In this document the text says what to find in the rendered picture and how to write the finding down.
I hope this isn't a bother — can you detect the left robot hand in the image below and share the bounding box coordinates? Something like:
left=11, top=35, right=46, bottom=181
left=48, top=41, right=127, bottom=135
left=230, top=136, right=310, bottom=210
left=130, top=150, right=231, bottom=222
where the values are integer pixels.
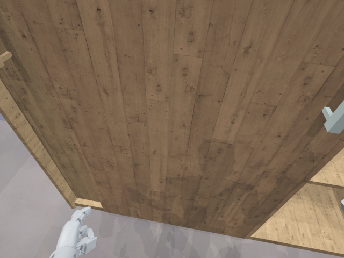
left=56, top=206, right=97, bottom=257

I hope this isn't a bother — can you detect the wardrobe door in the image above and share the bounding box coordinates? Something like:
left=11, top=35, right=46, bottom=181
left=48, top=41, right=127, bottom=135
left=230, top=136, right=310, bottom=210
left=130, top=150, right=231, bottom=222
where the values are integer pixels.
left=4, top=0, right=344, bottom=239
left=0, top=0, right=100, bottom=202

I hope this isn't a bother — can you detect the left robot forearm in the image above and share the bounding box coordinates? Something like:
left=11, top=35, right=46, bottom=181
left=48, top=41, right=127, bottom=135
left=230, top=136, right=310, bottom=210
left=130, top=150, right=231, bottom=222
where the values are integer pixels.
left=49, top=247, right=77, bottom=258

